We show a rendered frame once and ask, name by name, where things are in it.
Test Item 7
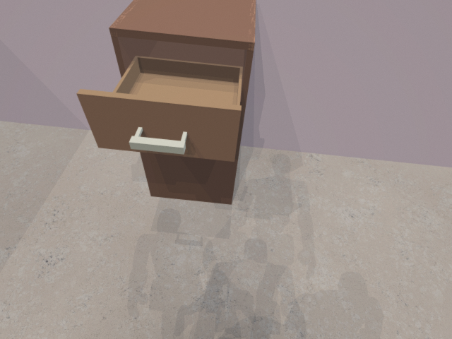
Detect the cabinet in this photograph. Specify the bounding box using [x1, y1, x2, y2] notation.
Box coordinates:
[109, 0, 256, 205]

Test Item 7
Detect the handle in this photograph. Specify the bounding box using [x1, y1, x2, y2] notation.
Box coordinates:
[129, 127, 187, 155]

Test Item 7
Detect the drawer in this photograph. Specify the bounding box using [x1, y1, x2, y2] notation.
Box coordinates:
[76, 56, 243, 162]

